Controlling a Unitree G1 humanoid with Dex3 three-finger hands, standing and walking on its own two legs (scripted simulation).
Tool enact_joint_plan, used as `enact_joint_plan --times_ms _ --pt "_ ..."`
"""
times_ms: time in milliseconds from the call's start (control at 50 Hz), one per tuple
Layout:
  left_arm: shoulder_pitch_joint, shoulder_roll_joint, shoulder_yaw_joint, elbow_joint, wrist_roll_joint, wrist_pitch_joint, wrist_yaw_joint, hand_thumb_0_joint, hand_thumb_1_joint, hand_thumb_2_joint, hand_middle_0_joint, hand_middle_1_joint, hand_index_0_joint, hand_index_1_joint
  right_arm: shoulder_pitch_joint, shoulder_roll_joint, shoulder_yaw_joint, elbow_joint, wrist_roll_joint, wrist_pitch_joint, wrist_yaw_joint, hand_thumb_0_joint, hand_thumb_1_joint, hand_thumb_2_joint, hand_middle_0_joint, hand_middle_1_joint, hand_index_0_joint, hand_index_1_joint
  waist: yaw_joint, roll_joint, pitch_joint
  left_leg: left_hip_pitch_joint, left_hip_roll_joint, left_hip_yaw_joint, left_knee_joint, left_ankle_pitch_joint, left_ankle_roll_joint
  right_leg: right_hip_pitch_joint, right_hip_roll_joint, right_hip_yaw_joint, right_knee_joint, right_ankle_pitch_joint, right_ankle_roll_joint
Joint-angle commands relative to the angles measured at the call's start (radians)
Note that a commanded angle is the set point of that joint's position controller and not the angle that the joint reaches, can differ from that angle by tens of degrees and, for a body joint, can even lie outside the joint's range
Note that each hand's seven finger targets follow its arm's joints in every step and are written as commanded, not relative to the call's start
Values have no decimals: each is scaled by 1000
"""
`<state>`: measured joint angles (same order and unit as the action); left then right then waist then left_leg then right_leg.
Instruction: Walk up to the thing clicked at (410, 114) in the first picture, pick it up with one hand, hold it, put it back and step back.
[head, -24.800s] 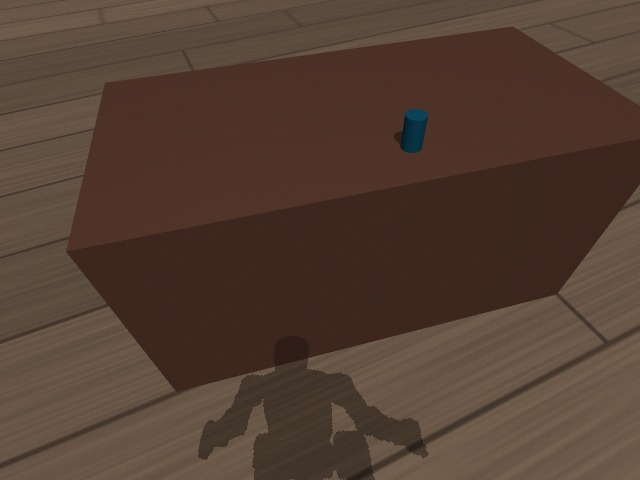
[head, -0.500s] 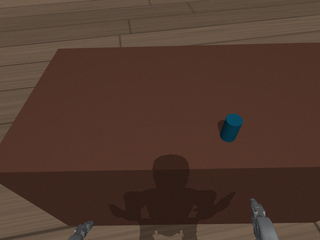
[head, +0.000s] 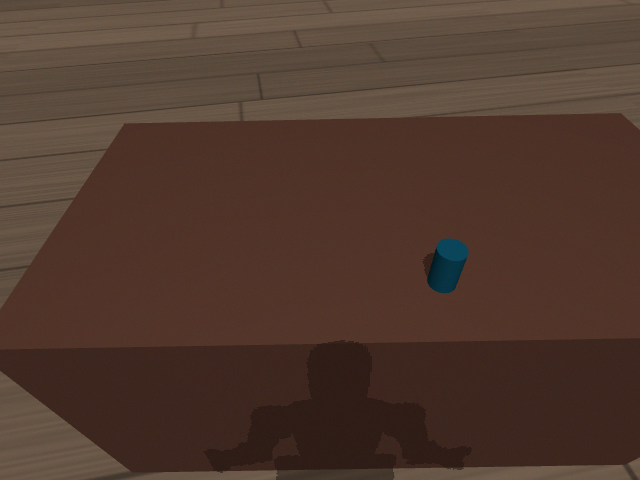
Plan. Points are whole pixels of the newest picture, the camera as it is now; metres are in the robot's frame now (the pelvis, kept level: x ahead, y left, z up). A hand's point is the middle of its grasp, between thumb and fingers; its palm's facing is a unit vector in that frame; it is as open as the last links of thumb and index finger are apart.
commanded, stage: home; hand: right
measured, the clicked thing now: (446, 266) +0.47 -0.19 -0.04
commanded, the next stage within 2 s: stand in 1.46 s
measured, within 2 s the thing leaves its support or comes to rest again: neither
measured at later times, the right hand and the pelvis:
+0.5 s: hand out of the picture +0.05 -0.25 -0.15, palm faces -0.06 +0.93 -0.35, open 17.5 cm; pelvis -0.01 +0.00 +0.00, yaw +0 degrees
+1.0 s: hand out of the picture +0.06 -0.25 -0.15, palm faces -0.06 +0.94 -0.35, open 17.6 cm; pelvis -0.01 +0.01 +0.01, yaw +0 degrees
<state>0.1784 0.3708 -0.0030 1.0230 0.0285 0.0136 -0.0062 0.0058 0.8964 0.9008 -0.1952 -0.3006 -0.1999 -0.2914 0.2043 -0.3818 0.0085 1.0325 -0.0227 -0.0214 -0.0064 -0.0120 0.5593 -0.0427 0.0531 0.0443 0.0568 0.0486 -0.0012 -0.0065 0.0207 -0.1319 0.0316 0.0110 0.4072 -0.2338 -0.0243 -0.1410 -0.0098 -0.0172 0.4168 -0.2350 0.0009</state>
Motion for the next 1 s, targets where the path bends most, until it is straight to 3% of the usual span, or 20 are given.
enact_joint_plan --times_ms 0,60,100,180,220,320,400,480,600,640,800,980 --pt "-68 194 37 -27 -8 -32 7 0 896 900 -199 -297 -199 -296 -71 -193 -32 -32 0 -19 -11 0 574 -39 49 47 49 47 8 -6 -13 -22 82 -79 -103 70 43 -1 -94 103 -121 58 -28" --pt "-68 200 37 0 -8 -30 6 0 896 900 -199 -297 -199 -297 -64 -204 -28 -11 -1 -17 -11 0 577 -37 49 47 48 47 7 13 -2 -45 86 -86 -132 14 44 11 -92 103 -126 34 -26" --pt "-64 208 36 16 -9 -35 8 0 896 900 -199 -297 -199 -296 -66 -195 -24 -1 2 -15 -9 0 565 -44 50 49 50 49 10 -25 -6 -20 84 -84 -112 64 44 8 -103 114 -145 54 -29" --pt "-68 210 37 35 -10 -34 8 0 896 900 -199 -297 -199 -296 -57 -202 -25 12 1 -12 -9 0 572 -40 49 48 49 48 6 -7 13 -18 80 -84 -118 16 43 -28 -103 125 -171 -18 -27" --pt "-75 207 38 40 -11 -36 9 0 896 900 -199 -297 -199 -297 -43 -194 -22 17 2 -15 -8 0 566 -43 50 49 50 49 1 -4 -7 -20 91 -90 -121 65 45 11 -104 117 -154 54 -28" --pt "-66 200 38 54 -15 -40 10 0 896 900 -199 -297 -199 -296 -52 -190 -21 23 5 -12 -9 0 579 -36 48 47 48 47 7 -3 6 -19 85 -84 -116 69 42 3 -107 121 -173 59 -20" --pt "-75 195 40 61 -14 -38 12 0 896 900 -199 -298 -200 -297 -54 -187 -20 22 7 -15 -12 0 560 -47 50 50 50 50 6 7 -32 -5 98 -90 -121 141 42 51 -107 103 -141 155 -20" --pt "-76 194 39 65 -12 -35 12 0 896 900 -199 -298 -200 -297 -68 -188 -19 24 8 -12 -13 0 577 -37 49 47 49 47 10 9 -5 -6 95 -88 -130 100 42 18 -103 97 -156 106 -17" --pt "-80 187 37 70 -13 -36 10 0 896 900 -199 -297 -200 -297 -76 -192 -22 26 9 -15 -12 0 568 -42 50 48 49 48 9 6 -23 16 102 -90 -130 146 43 26 -108 97 -149 142 -19" --pt "-84 188 38 71 -16 -34 10 0 895 900 -199 -297 -200 -297 -77 -193 -23 29 7 -14 -12 0 577 -37 49 47 49 47 9 11 -4 -7 95 -88 -143 94 41 19 -104 98 -156 93 -16" --pt "-89 189 38 73 -14 -38 12 0 896 900 -199 -298 -200 -297 -88 -191 -26 28 9 -16 -12 0 584 -33 48 46 48 46 8 -7 -37 25 106 -92 -127 189 44 45 -114 91 -139 179 -16" --pt "-86 189 36 73 -17 -35 13 0 896 900 -199 -299 -200 -298 -96 -189 -29 37 10 -12 -11 0 586 -31 47 45 47 45 8 -1 -18 14 97 -90 -140 131 39 27 -113 95 -156 126 -16"
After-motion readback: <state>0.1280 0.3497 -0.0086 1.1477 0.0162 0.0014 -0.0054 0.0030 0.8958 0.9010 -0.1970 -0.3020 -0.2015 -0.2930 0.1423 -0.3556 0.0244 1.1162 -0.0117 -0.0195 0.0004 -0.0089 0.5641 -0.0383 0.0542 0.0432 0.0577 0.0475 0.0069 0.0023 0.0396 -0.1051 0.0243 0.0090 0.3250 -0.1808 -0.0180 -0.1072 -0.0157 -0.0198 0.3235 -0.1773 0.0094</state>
